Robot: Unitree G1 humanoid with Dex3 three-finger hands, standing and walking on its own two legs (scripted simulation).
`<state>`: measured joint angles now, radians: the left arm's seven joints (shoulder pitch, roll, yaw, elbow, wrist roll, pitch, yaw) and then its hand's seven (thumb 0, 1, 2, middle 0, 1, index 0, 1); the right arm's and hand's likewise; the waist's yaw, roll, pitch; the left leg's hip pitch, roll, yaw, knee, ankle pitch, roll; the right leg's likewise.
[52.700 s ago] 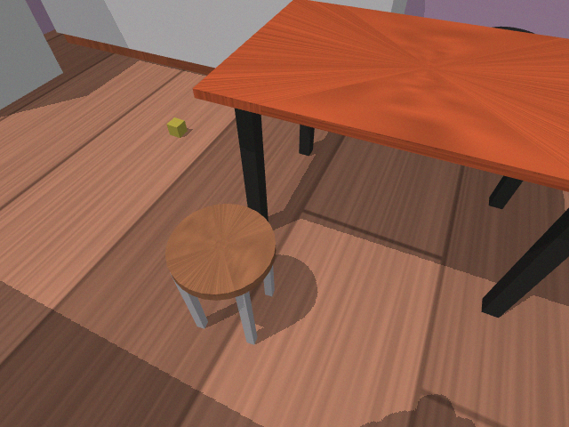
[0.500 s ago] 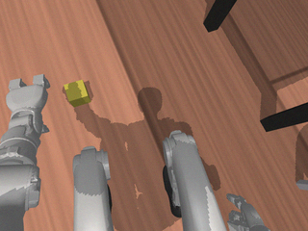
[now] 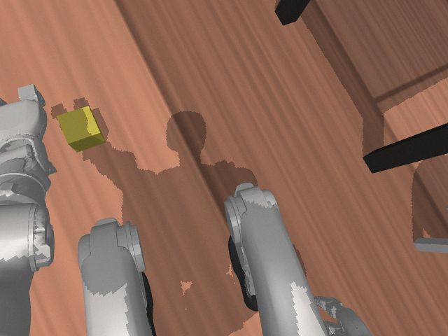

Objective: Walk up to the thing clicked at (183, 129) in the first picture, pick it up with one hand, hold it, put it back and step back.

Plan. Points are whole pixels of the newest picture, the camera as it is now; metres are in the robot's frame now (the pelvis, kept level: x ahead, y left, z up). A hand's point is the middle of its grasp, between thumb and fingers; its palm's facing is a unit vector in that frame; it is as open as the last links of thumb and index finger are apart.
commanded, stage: rise first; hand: left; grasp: from above
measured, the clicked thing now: (82, 129) +0.57 +0.21 -0.32
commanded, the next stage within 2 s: go down in 0.52 s
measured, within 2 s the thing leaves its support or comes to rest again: neither
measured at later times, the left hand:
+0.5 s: hand (41, 138) +0.49 +0.24 -0.16, palm faces -0.42 -0.14 -0.89, open 13.9 cm
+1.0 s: hand (58, 113) +0.55 +0.22 -0.18, palm faces -0.41 -0.13 -0.90, open 14.0 cm
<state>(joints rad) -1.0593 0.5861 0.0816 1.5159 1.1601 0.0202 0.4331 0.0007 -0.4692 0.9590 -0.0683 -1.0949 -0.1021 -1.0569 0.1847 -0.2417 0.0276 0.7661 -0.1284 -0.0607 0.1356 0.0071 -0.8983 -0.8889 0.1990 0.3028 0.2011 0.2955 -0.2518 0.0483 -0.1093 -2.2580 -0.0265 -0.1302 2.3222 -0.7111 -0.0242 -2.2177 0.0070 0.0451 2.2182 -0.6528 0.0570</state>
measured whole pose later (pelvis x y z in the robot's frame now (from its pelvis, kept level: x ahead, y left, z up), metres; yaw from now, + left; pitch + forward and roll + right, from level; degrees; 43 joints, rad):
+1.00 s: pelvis +0.00 +0.00 -0.03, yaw -2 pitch +36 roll -9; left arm -1.34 0.73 0.03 1.72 1.20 0.00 0.41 0.00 -0.51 0.98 -0.09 -1.03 -0.09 -1.02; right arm 0.19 -0.28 0.12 0.72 -0.16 -0.06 0.16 0.00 -0.90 -0.89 0.20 0.30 0.20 0.30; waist -0.37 0.01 -0.02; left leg -2.34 -0.03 -0.17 2.42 -0.72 -0.03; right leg -2.29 0.02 0.02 2.29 -0.65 0.07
